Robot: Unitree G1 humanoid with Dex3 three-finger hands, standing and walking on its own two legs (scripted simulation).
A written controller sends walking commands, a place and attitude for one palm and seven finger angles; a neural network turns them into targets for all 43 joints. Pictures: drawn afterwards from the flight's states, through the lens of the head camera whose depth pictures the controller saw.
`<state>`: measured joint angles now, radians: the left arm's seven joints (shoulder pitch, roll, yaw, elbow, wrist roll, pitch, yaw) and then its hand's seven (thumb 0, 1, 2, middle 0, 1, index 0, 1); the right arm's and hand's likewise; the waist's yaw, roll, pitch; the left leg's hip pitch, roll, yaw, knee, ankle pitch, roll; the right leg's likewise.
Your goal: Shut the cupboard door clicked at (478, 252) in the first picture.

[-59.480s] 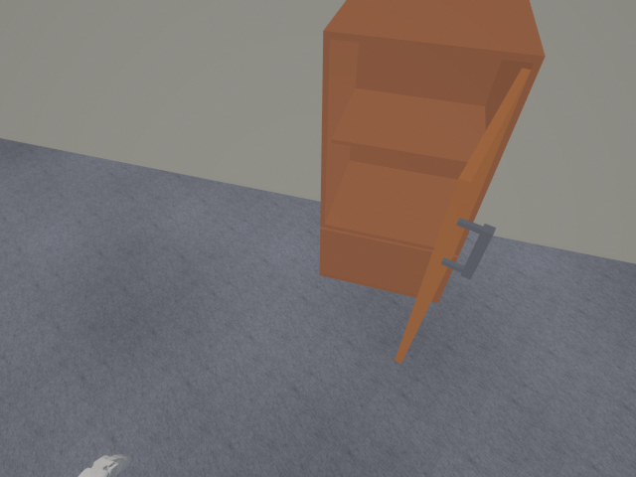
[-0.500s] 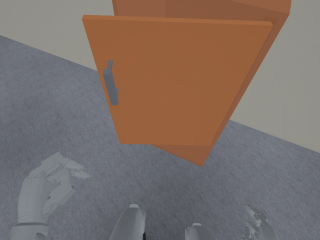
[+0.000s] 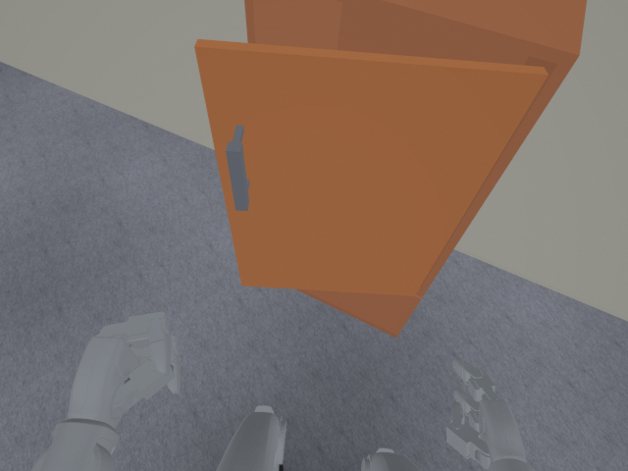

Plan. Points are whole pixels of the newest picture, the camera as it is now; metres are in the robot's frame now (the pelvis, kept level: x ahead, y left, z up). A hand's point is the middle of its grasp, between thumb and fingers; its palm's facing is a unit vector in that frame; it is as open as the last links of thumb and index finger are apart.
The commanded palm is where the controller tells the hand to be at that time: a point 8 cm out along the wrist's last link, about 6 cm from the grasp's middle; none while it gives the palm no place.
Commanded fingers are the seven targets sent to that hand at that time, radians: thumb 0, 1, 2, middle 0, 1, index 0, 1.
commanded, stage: raise the hand and make a fist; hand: left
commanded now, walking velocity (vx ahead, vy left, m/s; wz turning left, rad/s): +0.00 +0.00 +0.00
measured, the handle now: (240, 169) +0.51 +0.17 +0.06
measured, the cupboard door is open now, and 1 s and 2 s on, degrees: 25 25 25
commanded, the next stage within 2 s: bring the fist close to the handle in 0.48 s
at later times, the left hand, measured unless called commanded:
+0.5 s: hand (185, 351) +0.23 +0.17 +0.06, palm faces +0.06 -1.00 -0.05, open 3.1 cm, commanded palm +0.21 +0.22 +0.06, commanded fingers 0.00 0.90 0.90 -1.30 -1.50 -1.30 -1.50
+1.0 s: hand (228, 297) +0.30 +0.14 +0.06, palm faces +0.01 -1.00 -0.03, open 3.1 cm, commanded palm +0.29 +0.19 +0.06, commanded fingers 0.00 0.90 0.90 -1.30 -1.50 -1.30 -1.50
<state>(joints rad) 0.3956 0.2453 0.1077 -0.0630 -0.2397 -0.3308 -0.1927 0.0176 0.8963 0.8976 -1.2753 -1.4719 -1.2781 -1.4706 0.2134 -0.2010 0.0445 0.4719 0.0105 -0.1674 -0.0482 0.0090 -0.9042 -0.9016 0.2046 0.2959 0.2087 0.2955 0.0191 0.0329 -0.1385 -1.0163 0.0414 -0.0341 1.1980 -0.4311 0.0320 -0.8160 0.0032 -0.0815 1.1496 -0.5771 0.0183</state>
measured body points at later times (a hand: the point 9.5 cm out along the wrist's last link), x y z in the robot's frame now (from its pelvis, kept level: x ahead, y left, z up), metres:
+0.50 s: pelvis +0.01 -0.02 +0.00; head +0.06 -0.02 +0.44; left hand +0.22 +0.22 +0.07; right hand +0.19 -0.26 -0.08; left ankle +0.08 +0.09 -0.64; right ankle +0.00 -0.14 -0.64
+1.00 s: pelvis +0.01 -0.02 +0.00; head +0.08 -0.02 +0.45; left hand +0.30 +0.19 +0.06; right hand +0.18 -0.26 -0.09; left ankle +0.08 +0.09 -0.64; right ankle +0.00 -0.14 -0.64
